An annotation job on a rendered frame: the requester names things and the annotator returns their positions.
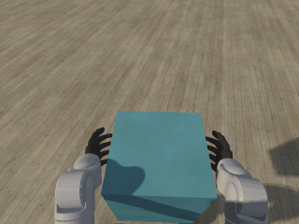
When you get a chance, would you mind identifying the left robot hand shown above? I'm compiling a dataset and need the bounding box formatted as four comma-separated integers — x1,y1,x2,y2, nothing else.
85,127,113,166

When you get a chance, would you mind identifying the robot left forearm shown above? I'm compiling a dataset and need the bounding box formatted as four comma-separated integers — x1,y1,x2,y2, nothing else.
54,153,102,224

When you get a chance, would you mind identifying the right robot hand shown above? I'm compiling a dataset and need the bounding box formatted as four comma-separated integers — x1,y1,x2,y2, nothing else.
206,131,233,173

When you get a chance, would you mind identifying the carton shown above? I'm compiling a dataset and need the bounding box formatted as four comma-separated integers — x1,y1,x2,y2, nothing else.
101,110,218,224

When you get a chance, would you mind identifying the robot right forearm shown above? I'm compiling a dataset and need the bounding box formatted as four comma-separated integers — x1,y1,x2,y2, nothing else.
216,158,268,224

